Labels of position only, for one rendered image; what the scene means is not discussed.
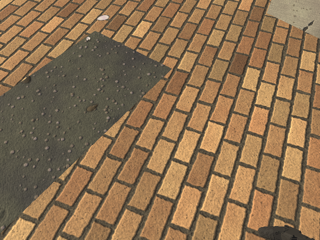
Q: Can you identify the right robot hand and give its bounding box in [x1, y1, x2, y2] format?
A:
[258, 225, 315, 240]

